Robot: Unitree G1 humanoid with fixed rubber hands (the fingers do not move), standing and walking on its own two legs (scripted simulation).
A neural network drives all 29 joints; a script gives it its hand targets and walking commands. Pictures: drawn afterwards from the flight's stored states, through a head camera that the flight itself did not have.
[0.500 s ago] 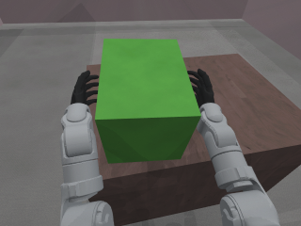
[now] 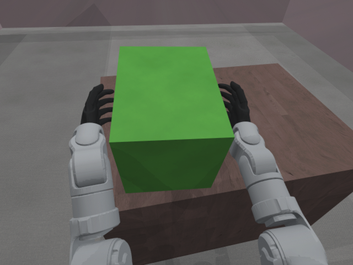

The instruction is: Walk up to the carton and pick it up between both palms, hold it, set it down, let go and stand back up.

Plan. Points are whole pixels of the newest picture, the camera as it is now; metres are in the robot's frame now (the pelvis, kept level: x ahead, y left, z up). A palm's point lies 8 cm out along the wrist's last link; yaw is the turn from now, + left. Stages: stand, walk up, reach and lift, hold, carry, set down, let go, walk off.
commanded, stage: hold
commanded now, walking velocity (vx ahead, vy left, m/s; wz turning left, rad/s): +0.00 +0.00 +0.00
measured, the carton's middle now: (166, 118) +0.42 +0.01 +0.12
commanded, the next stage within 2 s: none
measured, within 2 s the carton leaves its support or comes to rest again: neither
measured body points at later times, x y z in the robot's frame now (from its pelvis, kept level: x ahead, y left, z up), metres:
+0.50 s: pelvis +0.00 +0.00 +0.00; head -0.03 +0.02 +0.45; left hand +0.36 +0.16 +0.18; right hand +0.37 -0.15 +0.17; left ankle +0.03 +0.13 -0.75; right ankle +0.00 -0.11 -0.75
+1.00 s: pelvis +0.00 +0.00 +0.00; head -0.02 +0.03 +0.45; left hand +0.37 +0.16 +0.18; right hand +0.37 -0.14 +0.17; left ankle +0.03 +0.12 -0.75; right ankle +0.00 -0.11 -0.75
